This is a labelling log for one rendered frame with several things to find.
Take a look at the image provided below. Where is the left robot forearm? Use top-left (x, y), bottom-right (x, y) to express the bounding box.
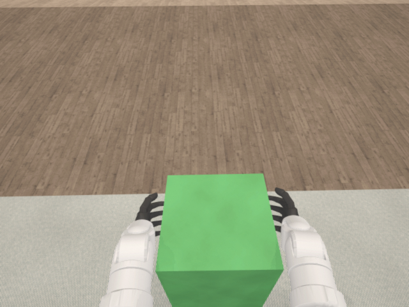
top-left (99, 219), bottom-right (155, 307)

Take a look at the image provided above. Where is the right robot hand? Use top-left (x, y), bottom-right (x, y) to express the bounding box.
top-left (268, 187), bottom-right (299, 232)

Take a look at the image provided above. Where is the left robot hand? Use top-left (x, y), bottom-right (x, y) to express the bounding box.
top-left (135, 193), bottom-right (164, 236)

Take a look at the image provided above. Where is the carton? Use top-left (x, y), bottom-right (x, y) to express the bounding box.
top-left (155, 173), bottom-right (284, 307)

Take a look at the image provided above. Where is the right robot forearm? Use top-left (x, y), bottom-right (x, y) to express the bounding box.
top-left (281, 216), bottom-right (347, 307)

